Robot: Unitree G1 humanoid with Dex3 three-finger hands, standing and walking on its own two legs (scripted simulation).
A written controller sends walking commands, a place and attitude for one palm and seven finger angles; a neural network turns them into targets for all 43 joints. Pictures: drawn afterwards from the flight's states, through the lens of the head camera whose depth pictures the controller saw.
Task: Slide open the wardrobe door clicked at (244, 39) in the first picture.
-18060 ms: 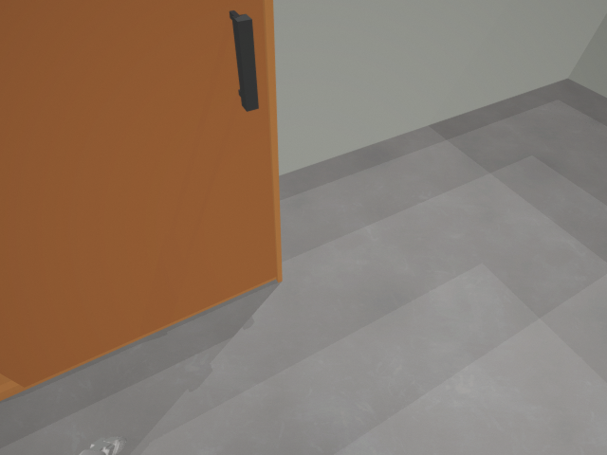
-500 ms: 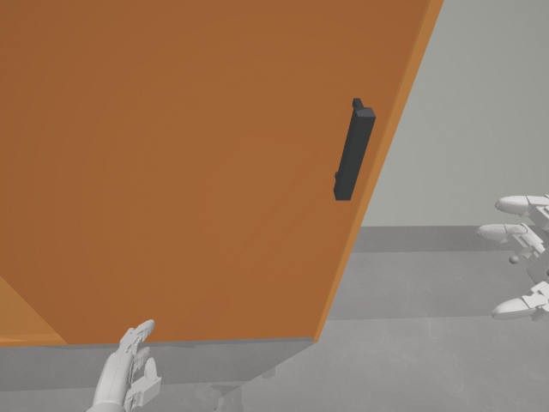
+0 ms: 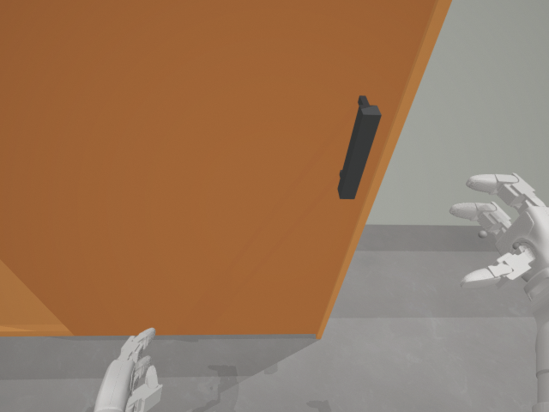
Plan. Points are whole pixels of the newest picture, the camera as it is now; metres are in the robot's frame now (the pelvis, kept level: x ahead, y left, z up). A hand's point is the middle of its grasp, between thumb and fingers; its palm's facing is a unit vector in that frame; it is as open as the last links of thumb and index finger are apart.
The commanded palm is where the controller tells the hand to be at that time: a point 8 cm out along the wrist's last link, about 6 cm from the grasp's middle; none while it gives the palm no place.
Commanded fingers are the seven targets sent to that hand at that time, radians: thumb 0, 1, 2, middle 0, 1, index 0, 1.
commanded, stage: move the hooked fingers beside the handle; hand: right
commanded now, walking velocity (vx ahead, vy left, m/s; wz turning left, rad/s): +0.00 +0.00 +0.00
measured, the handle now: (354, 149) +0.51 -0.11 +0.14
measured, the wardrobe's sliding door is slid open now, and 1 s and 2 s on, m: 0.00 0.00 0.00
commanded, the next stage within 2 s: feel for the door with the fingertips in 2.00 s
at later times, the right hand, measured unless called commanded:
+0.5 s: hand (438, 206) +0.37 -0.20 +0.15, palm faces -0.03 +1.00 -0.02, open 14.0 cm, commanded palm +0.35 -0.25 +0.15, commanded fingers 0.00 0.50 -0.30 0.30 1.20 0.30 1.20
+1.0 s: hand (408, 178) +0.42 -0.18 +0.15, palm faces -0.05 +1.00 +0.00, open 14.0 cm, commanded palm +0.40 -0.23 +0.15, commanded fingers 0.00 0.50 -0.30 0.30 1.20 0.30 1.20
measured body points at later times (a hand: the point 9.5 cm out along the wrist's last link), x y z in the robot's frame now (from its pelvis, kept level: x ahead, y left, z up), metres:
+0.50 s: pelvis +0.00 +0.00 +0.00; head +0.00 +0.02 +0.45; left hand +0.16 +0.25 -0.09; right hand +0.36 -0.26 +0.16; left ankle +0.00 +0.12 -0.73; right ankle -0.01 -0.10 -0.73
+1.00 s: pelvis +0.00 +0.01 +0.00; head +0.02 +0.02 +0.45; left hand +0.09 +0.27 -0.11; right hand +0.42 -0.23 +0.15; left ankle +0.00 +0.12 -0.73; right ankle -0.01 -0.10 -0.73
